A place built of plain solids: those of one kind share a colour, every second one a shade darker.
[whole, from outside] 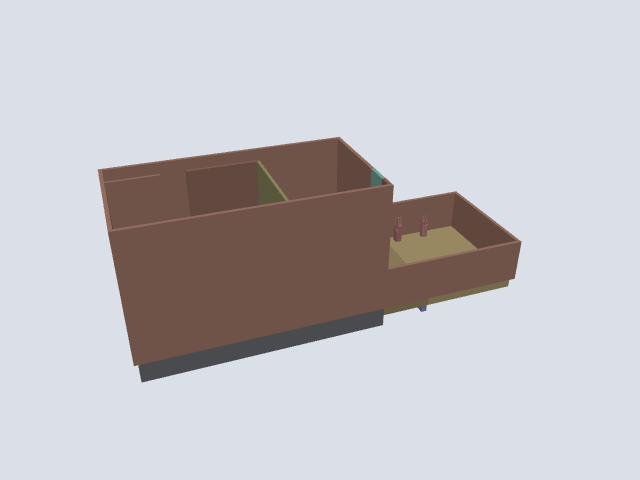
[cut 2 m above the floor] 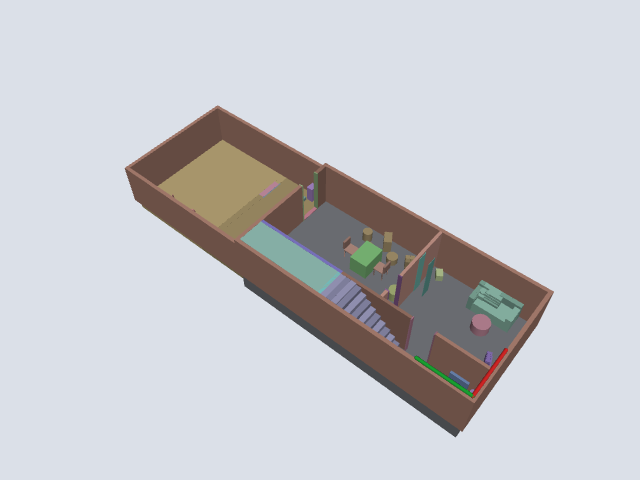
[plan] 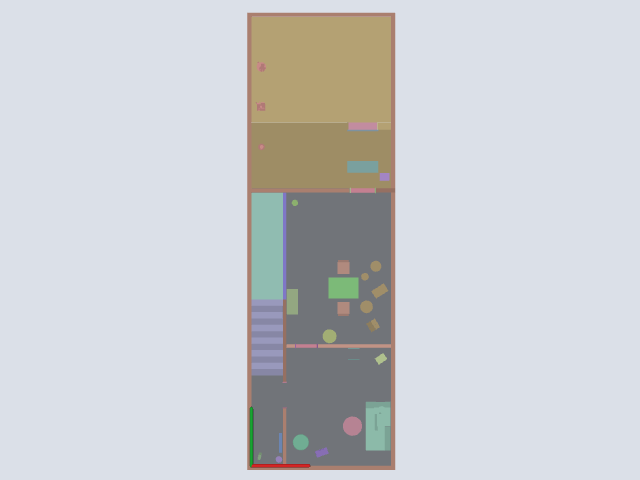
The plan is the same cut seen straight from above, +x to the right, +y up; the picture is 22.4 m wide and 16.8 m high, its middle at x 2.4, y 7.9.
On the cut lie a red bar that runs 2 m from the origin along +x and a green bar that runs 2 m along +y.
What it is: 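A terraced town house, two up and two down, 4.9 m between the party walls, 9.6 m deep; a hall 1.10 m wide; a stair of 13 risers of 215 mm on goings of 221 mm, 1.10 m wide, straight between the party wall and the hall's partition, arriving straight on the upper floor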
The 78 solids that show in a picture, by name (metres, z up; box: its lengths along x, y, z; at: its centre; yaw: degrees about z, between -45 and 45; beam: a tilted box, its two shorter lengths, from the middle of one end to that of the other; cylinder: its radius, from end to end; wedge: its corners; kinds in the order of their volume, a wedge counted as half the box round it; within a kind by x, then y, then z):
{
 "wall_1": {"box": [0.15, 9.86, 5.44], "at": [-0.07, 4.78, 2.67]},
 "wall_2": {"box": [0.15, 6.3, 1.85], "at": [-0.07, 12.71, 0.88]},
 "wall_3": {"box": [0.12, 2.0, 5.44], "at": [1.16, 1.0, 2.67]},
 "wall_4": {"box": [0.12, 2.88, 5.44], "at": [1.16, 4.38, 2.67]},
 "wall_5": {"box": [3.59, 0.15, 5.44], "at": [1.64, 9.63, 2.67]},
 "wall_6": {"box": [5.19, 0.15, 5.44], "at": [2.44, -0.07, 2.67]},
 "wall_7": {"box": [5.19, 0.15, 1.85], "at": [2.44, 15.78, 0.88]},
 "wall_8": {"box": [0.68, 0.15, 5.44], "at": [4.7, 9.63, 2.67]},
 "wall_9": {"box": [0.15, 9.86, 5.44], "at": [4.96, 4.78, 2.67]},
 "wall_10": {"box": [0.15, 6.3, 1.85], "at": [4.96, 12.71, 0.88]},
 "ground_1": {"box": [3.4, 0.25, 0.5], "at": [1.7, 11.88, -0.25]},
 "ground_2": {"box": [4.89, 2.06, 0.5], "at": [2.44, 10.73, -0.25]},
 "ground_3": {"box": [4.89, 3.7, 0.5], "at": [2.44, 13.86, -0.25]},
 "ground_4": {"box": [0.49, 0.25, 0.5], "at": [4.64, 11.88, -0.25]},
 "under_landing_1": {"box": [1.1, 3.74, 2.77], "at": [0.55, 7.69, 1.34]},
 "tread_1": {"box": [1.1, 0.23, 0.26], "at": [0.55, 3.27, 0.08]},
 "tread_2": {"box": [1.1, 0.23, 0.48], "at": [0.55, 3.49, 0.19]},
 "tread_3": {"box": [1.1, 0.23, 0.69], "at": [0.55, 3.72, 0.3]},
 "tread_4": {"box": [1.1, 0.23, 0.91], "at": [0.55, 3.94, 0.4]},
 "tread_5": {"box": [1.1, 0.23, 1.12], "at": [0.55, 4.16, 0.51]},
 "tread_6": {"box": [1.1, 0.23, 1.34], "at": [0.55, 4.38, 0.62]},
 "tread_7": {"box": [1.1, 0.23, 1.55], "at": [0.55, 4.6, 0.73]},
 "tread_8": {"box": [1.1, 0.23, 1.77], "at": [0.55, 4.82, 0.83]},
 "tread_9": {"box": [1.1, 0.23, 1.98], "at": [0.55, 5.04, 0.94]},
 "tread_10": {"box": [1.1, 0.23, 2.2], "at": [0.55, 5.27, 1.05]},
 "tread_11": {"box": [1.1, 0.23, 2.41], "at": [0.55, 5.49, 1.16]},
 "tread_12": {"box": [1.1, 0.23, 2.63], "at": [0.55, 5.71, 1.26]},
 "slotfit_sofa_1": {"box": [0.34, 0.2, 0.74], "at": [4.17, 2.14, 0.32]},
 "slotfit_sofa_2": {"box": [0.67, 0.23, 0.74], "at": [4.33, 0.65, 0.32]},
 "slotfit_sofa_3": {"box": [0.67, 1.3, 0.52], "at": [4.33, 1.39, 0.21]},
 "slotfit_sofa_4": {"box": [0.69, 0.23, 0.69], "at": [4.34, 0.65, 0.29]},
 "slotfit_sofa_5": {"box": [0.1, 0.6, 0.63], "at": [4.37, 1.54, 0.26]},
 "slotfit_sofa_6": {"box": [0.33, 0.2, 0.74], "at": [4.5, 2.14, 0.32]},
 "slotfit_sofa_7": {"box": [0.17, 0.45, 0.89], "at": [4.53, 1.46, 0.39]},
 "slotfit_sofa_8": {"cylinder": 0.15, "from": [4.55, 1.94, -0.05], "to": [4.55, 1.94, 0.69]},
 "slotfit_sofa_9": {"box": [0.42, 0.42, 0.85], "at": [4.65, 1.6, 0.37]},
 "slotfit_sofa_10": {"box": [0.2, 0.43, 0.85], "at": [4.77, 0.75, 0.37]},
 "slotfit_sofa_11": {"box": [0.2, 0.42, 0.85], "at": [4.77, 1.17, 0.37]},
 "partition_low_beyond_1": {"box": [0.12, 3.74, 2.74], "at": [1.16, 7.69, 1.32]},
 "bedroom_front_wall_1": {"box": [3.72, 0.12, 2.7], "at": [3.02, 5.76, 4.04]},
 "kitchen_wall_1": {"box": [0.3, 0.12, 2.74], "at": [1.37, 4.19, 1.32]},
 "kitchen_wall_2": {"box": [2.56, 0.12, 2.74], "at": [3.61, 4.19, 1.32]},
 "kitchen_table_1": {"box": [1.05, 0.75, 0.79], "at": [3.22, 6.22, 0.34]},
 "back_wall_over_door_1": {"box": [0.94, 0.15, 2.74], "at": [3.9, 9.63, 4.02]},
 "tread_head_1": {"box": [1.1, 0.12, 2.77], "at": [0.55, 5.88, 1.34]},
 "slotfit_kitchen_wall_table_1": {"box": [0.4, 0.89, 0.9], "at": [1.43, 5.74, 0.4]},
 "clutter_kitchen_1": {"cylinder": 0.13, "from": [3.97, 6.62, -0.05], "to": [3.97, 6.62, 0.27]},
 "clutter_kitchen_2": {"cylinder": 0.22, "from": [4.03, 5.56, -0.05], "to": [4.03, 5.56, 0.32]},
 "clutter_kitchen_3": {"box": [0.18, 0.18, 0.49], "at": [4.14, 4.94, 0.2], "yaw": 31.6},
 "clutter_kitchen_4": {"cylinder": 0.19, "from": [4.35, 6.98, -0.05], "to": [4.35, 6.98, 0.44]},
 "clutter_kitchen_5": {"box": [0.52, 0.31, 0.66], "at": [4.5, 6.12, 0.28], "yaw": 32.5},
 "yard_feature_bottom_1": {"box": [1.0, 0.25, 0.8], "at": [3.9, 11.88, -0.8]},
 "slotfit_low_table_1": {"cylinder": 0.34, "from": [3.54, 1.39, -0.05], "to": [3.54, 1.39, 0.42]},
 "slotfit_chair_1": {"cylinder": 0.27, "from": [1.73, 0.82, -0.05], "to": [1.73, 0.82, 0.4]},
 "yard_feature_fill_1": {"box": [1.0, 0.25, 0.4], "at": [3.9, 11.88, -0.2]},
 "own_plant_yard_1": {"box": [0.29, 0.23, 0.62], "at": [0.34, 12.54, 0.26]},
 "own_plant_yard_2": {"cylinder": 0.17, "from": [0.35, 13.96, -0.05], "to": [0.35, 13.96, 0.64]},
 "yard_step_1": {"box": [1.09, 0.41, 0.2], "at": [3.9, 10.46, 0.05]},
 "own_basket_passage_1": {"cylinder": 0.24, "from": [2.73, 4.53, -0.05], "to": [2.73, 4.53, 0.42]},
 "own_bin_1": {"box": [0.35, 0.28, 0.75], "at": [4.66, 10.11, 0.33]},
 "radiator_1": {"box": [0.1, 0.7, 0.6], "at": [1.02, 0.8, 0.42]},
 "clutter_front_1": {"box": [0.41, 0.19, 0.51], "at": [2.45, 0.49, 0.21], "yaw": 20.0},
 "side_chair_1": {"box": [0.38, 0.08, 0.38], "at": [3.22, 5.28, 0.65]},
 "side_chair_2": {"box": [0.42, 0.42, 0.04], "at": [3.22, 5.52, 0.43]},
 "side_chair_3": {"box": [0.42, 0.42, 0.04], "at": [3.22, 6.92, 0.43]},
 "side_chair_4": {"box": [0.38, 0.08, 0.38], "at": [3.22, 7.16, 0.65]},
 "doorframe_back_1": {"box": [0.044, 0.19, 2.15], "at": [3.46, 9.63, 1.02]},
 "doorframe_back_2": {"box": [0.044, 0.19, 2.15], "at": [4.34, 9.63, 1.02]},
 "box_cardboard_1": {"box": [0.36, 0.26, 0.36], "at": [4.54, 3.74, 0.13], "yaw": 34.6},
 "slotfit_storage_1": {"box": [0.2, 0.02, 1.99], "at": [3.48, 3.73, 0.94]},
 "slotfit_storage_2": {"box": [0.2, 0.02, 1.99], "at": [3.48, 4.1, 0.94]},
 "slotfit_storage_3": {"box": [0.2, 0.02, 1.99], "at": [3.68, 3.73, 0.94]},
 "slotfit_storage_4": {"box": [0.2, 0.02, 1.99], "at": [3.68, 4.1, 0.94]},
 "doorframe_front_room_1": {"box": [0.16, 0.045, 2.15], "at": [1.16, 2.02, 1.02]},
 "doorframe_front_room_2": {"box": [0.16, 0.045, 2.15], "at": [1.16, 2.92, 1.02]},
 "threshold_1": {"box": [0.81, 0.13, 0.07], "at": [1.93, 4.19, -0.01]},
 "threshold_2": {"box": [0.93, 0.16, 0.08], "at": [3.9, 9.63, -0.01]},
 "doorframe_kitchen_1": {"box": [0.041, 0.16, 2.15], "at": [2.31, 4.19, 1.02]}
}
